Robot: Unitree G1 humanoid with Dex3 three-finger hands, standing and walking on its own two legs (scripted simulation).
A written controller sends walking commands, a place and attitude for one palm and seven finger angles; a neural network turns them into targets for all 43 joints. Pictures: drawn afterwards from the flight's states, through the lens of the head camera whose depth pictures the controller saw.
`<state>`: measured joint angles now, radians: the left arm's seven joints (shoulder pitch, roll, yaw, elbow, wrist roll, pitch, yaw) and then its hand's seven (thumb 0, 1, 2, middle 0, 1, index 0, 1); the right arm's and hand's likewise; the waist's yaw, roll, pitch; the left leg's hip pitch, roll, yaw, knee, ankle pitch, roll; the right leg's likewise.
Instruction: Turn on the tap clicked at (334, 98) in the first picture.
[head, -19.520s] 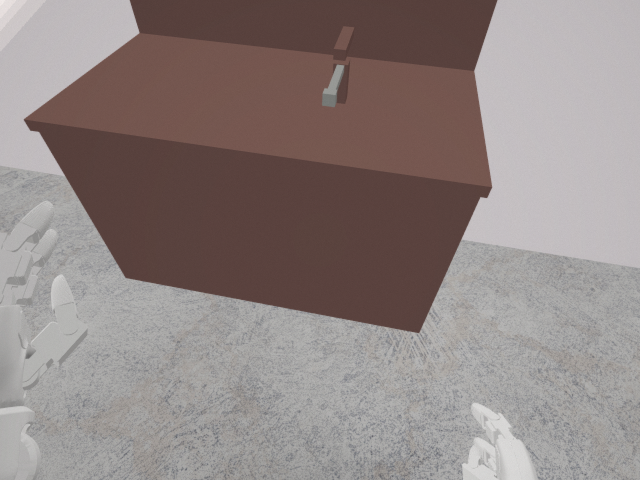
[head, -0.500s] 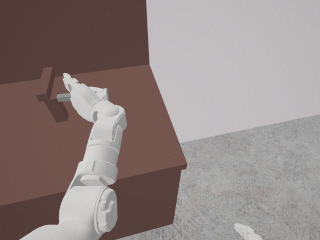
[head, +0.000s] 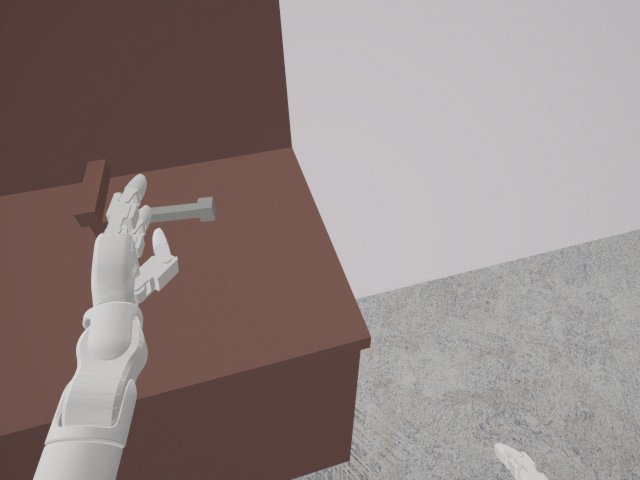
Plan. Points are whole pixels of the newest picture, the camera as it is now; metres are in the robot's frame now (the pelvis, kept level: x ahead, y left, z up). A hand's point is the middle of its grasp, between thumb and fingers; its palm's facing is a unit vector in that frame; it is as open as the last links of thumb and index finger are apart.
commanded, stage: draw the hand back beside the body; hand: left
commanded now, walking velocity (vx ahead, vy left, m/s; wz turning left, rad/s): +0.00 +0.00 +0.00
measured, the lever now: (206, 209) +0.50 +0.23 +0.06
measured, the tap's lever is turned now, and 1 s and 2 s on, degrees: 82 82 82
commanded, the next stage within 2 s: step back with the hand held close in 1.04 s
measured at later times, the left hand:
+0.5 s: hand (116, 311) +0.24 +0.23 +0.15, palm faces +0.35 -0.90 -0.27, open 7.5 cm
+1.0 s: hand (68, 351) +0.19 +0.25 +0.16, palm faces +0.44 -0.83 -0.34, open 7.4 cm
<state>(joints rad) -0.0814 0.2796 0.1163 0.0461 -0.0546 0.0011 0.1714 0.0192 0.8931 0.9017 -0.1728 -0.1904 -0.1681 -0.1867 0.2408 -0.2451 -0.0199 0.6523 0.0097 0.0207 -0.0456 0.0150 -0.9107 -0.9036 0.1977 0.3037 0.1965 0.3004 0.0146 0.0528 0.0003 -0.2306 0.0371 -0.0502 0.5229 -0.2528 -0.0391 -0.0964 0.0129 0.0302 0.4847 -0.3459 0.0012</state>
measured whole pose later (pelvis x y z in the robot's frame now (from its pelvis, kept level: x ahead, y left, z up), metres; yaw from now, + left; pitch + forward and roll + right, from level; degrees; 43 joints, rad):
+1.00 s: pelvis +0.00 +0.01 +0.00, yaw +2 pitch -3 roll -1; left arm 0.43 0.32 0.26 -0.41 -0.06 -0.11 0.12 0.02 0.89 0.90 -0.21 -0.30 -0.21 -0.30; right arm 0.18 -0.22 0.00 0.64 -0.01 -0.09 -0.07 0.02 -0.91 -0.90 0.20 0.30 0.20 0.30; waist 0.07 0.06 0.01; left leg -0.23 0.02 -0.08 0.55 -0.26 -0.03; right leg -0.07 0.00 0.00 0.48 -0.35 0.01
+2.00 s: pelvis -0.11 +0.02 -0.02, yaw +2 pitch -1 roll -2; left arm 0.47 0.37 0.33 -0.53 -0.05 -0.21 0.14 0.01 0.88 0.90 -0.22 -0.30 -0.21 -0.30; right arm 0.18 -0.21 0.02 0.60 -0.01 -0.09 -0.08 0.02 -0.91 -0.90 0.20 0.30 0.20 0.30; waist 0.02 0.04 0.04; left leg -0.50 0.02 -0.07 0.65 -0.24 0.00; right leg -0.36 -0.01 -0.01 0.61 -0.24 0.04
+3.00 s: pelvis -0.29 -0.01 -0.01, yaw +4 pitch -3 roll +0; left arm 0.47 0.37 0.34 -0.47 -0.03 -0.15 0.15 0.02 0.89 0.90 -0.21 -0.30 -0.21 -0.30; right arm 0.28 -0.22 -0.02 0.66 0.00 -0.10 -0.06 0.02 -0.91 -0.90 0.20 0.30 0.20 0.30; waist -0.02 0.02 0.00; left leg -0.34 0.04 -0.01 0.75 -0.41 0.02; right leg -0.29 0.03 -0.08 0.56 -0.20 -0.06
